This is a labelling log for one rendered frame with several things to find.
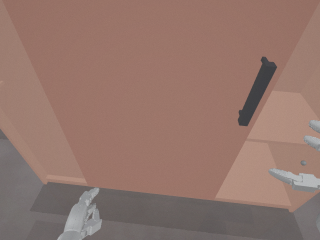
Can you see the left robot forearm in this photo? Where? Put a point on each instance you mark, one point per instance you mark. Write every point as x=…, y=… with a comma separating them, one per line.
x=70, y=235

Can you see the robot left hand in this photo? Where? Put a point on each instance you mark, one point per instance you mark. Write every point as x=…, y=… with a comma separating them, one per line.
x=80, y=212

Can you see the wardrobe door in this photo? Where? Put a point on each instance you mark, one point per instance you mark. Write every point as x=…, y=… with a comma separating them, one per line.
x=148, y=92
x=24, y=102

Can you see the robot right hand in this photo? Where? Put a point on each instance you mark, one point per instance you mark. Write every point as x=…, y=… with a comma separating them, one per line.
x=303, y=181

